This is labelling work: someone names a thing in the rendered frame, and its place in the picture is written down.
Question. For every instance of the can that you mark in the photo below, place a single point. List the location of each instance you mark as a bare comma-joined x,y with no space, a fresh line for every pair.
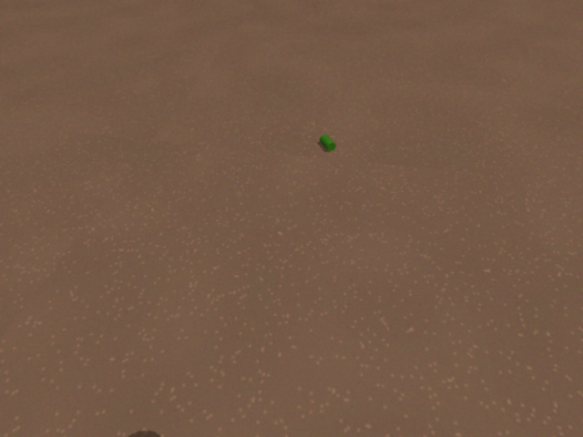
327,142

